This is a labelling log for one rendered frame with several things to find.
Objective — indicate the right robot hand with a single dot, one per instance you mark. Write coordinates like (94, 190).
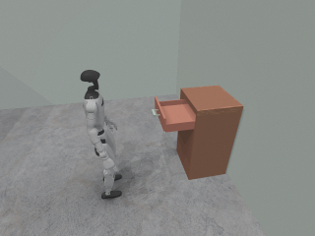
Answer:
(109, 163)

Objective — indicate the handle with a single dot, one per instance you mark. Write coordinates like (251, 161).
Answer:
(154, 114)

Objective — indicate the left robot hand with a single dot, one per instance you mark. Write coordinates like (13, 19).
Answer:
(109, 123)

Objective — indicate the right robot forearm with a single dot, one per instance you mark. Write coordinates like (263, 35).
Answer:
(95, 140)

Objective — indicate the robot right upper arm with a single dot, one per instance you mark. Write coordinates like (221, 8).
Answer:
(91, 111)

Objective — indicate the drawer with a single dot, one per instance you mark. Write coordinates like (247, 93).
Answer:
(175, 115)

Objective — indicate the humanoid robot head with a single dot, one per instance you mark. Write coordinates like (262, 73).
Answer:
(91, 76)

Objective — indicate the left robot forearm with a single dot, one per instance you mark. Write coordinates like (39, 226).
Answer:
(106, 118)

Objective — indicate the cabinet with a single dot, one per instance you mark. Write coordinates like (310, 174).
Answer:
(205, 150)

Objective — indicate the robot right shin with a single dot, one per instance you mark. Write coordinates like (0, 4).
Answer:
(108, 182)

